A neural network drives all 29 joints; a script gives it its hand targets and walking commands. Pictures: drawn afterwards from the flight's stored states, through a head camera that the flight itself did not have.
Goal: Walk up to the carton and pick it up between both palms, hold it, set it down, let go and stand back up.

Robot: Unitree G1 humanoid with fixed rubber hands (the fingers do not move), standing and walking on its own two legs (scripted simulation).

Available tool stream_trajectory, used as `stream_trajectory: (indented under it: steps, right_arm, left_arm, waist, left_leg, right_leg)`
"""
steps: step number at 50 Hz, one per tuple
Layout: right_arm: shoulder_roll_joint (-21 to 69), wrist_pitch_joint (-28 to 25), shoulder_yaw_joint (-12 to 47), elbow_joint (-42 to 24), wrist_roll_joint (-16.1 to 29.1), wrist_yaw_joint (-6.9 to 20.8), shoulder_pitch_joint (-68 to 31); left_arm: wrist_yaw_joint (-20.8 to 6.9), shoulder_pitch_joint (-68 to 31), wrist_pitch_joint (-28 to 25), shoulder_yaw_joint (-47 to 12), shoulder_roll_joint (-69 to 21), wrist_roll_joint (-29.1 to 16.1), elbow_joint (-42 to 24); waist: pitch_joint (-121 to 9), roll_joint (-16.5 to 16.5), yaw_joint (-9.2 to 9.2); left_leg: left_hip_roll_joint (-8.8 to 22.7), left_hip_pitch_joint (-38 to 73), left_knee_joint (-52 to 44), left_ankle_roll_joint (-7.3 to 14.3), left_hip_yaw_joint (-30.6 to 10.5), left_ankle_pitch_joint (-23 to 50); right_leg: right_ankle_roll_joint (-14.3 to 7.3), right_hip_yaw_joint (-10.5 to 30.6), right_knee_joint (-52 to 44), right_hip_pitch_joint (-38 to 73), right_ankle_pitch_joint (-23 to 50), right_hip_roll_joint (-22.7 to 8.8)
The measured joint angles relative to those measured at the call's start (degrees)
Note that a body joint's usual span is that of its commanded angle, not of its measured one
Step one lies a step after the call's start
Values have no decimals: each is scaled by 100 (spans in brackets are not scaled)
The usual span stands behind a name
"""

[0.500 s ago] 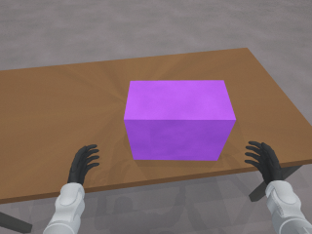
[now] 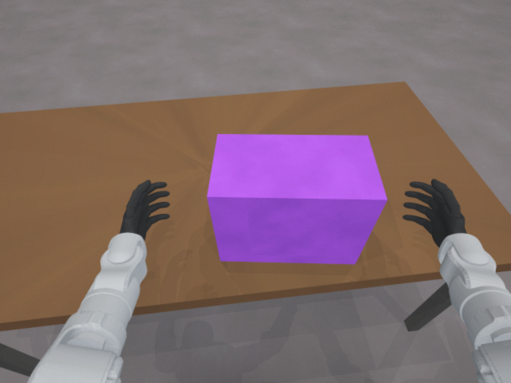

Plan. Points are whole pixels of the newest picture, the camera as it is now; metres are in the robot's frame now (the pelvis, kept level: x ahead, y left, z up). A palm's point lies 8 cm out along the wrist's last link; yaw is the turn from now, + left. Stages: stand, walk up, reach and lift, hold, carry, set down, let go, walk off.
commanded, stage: reach and lift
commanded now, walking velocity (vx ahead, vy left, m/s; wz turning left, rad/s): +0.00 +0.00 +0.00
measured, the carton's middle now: (289, 202) +0.49 -0.02 -0.04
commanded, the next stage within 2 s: none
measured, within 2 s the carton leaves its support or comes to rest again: neither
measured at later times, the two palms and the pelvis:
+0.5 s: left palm (139, 178) +0.43 +0.24 +0.09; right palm (441, 175) +0.44 -0.26 +0.10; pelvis +0.00 +0.00 +0.00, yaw -1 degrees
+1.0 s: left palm (143, 144) +0.47 +0.24 +0.13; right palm (449, 142) +0.48 -0.26 +0.14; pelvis -0.01 +0.00 -0.01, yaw -1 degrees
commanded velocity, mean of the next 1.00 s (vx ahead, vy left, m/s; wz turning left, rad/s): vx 0.00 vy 0.00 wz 0.00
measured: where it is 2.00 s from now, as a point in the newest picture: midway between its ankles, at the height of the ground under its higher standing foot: outside the picture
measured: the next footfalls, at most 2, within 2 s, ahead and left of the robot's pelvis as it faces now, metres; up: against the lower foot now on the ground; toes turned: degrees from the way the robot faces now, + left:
none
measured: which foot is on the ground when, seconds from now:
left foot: down 0.00-1.00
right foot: down 0.00-1.00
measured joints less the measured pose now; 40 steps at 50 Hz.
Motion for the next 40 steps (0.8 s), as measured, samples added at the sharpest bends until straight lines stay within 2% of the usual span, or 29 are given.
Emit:
stream_trajectory:
  steps: [14,20,28,40]
  right_arm:
    - [-182,346,177,350,126,-79,-976]
    - [-270,510,239,461,185,-92,-1368]
    - [-393,712,416,831,259,-109,-2044]
    - [-535,959,460,1481,367,-47,-3093]
  left_arm:
    - [-10,-889,509,159,-19,75,220]
    - [-5,-1311,653,129,102,-41,415]
    - [-65,-2038,768,39,181,-172,959]
    - [8,-3053,870,-385,354,-473,1576]
  waist:
    - [-150,54,86]
    - [-240,52,119]
    - [-316,73,175]
    - [-540,62,183]
  left_leg:
    - [35,-342,-52,3,2,37]
    - [54,-512,-51,-5,-4,52]
    - [67,-737,-29,-4,-20,80]
    - [92,-1302,103,-11,-93,134]
  right_leg:
    - [16,27,-148,-321,114,42]
    - [9,30,-168,-489,149,62]
    - [14,21,-158,-714,189,79]
    - [3,-44,-68,-1249,258,108]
